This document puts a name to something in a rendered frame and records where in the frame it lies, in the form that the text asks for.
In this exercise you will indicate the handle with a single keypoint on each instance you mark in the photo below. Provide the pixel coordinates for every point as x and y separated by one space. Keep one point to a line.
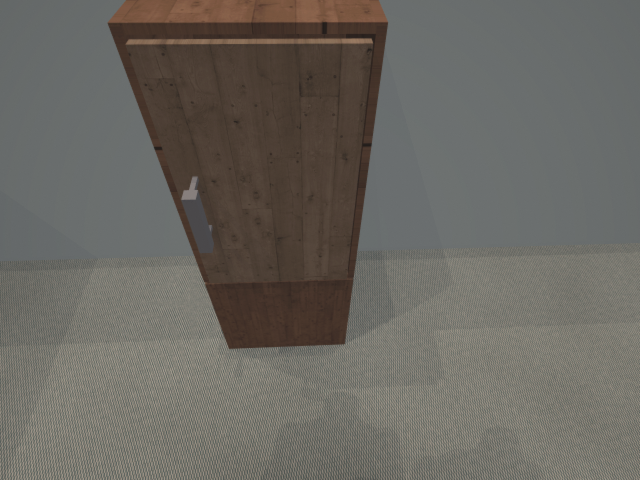
197 219

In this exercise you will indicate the cupboard door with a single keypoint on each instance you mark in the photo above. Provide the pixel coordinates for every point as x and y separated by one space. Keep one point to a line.
273 129

